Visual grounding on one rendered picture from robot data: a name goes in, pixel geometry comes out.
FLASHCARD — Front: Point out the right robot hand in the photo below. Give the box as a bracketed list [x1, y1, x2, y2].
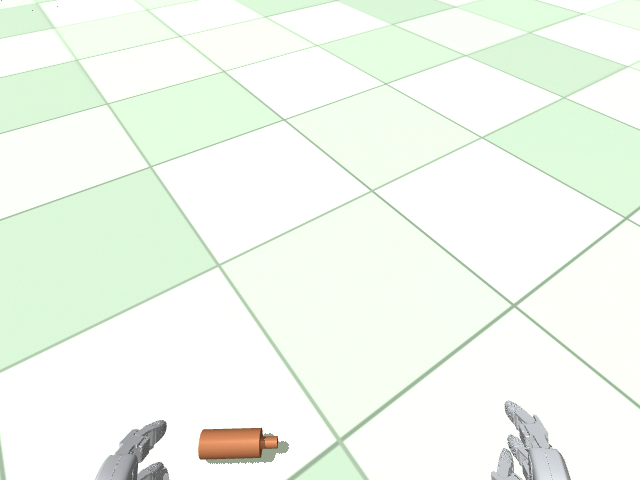
[491, 401, 571, 480]

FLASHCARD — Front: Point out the left robot hand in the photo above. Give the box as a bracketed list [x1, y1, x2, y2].
[95, 420, 169, 480]

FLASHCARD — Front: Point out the bottle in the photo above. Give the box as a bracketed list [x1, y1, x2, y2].
[198, 428, 278, 460]

